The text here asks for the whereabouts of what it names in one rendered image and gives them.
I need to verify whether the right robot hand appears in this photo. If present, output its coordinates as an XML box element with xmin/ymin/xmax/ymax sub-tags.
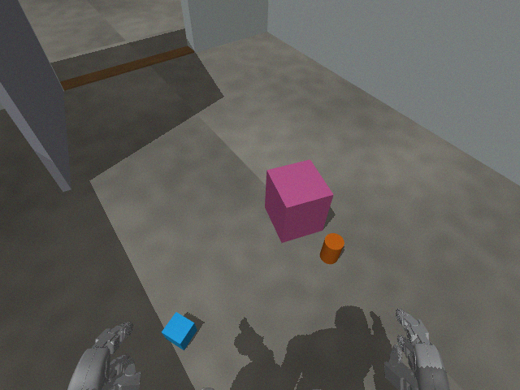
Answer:
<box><xmin>384</xmin><ymin>309</ymin><xmax>449</xmax><ymax>390</ymax></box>

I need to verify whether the left robot hand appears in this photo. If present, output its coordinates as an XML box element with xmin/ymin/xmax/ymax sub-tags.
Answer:
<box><xmin>67</xmin><ymin>322</ymin><xmax>141</xmax><ymax>390</ymax></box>

